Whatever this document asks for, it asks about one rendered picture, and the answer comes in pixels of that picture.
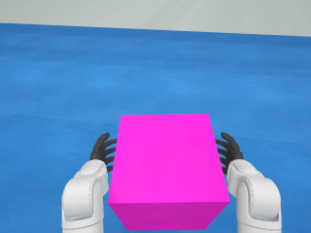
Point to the right robot hand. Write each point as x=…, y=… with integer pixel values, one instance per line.
x=231, y=152

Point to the carton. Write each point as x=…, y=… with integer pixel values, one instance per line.
x=167, y=173

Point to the robot left forearm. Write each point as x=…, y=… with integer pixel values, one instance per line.
x=82, y=209

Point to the robot right forearm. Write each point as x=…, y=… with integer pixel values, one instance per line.
x=258, y=200

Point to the left robot hand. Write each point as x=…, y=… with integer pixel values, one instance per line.
x=99, y=152

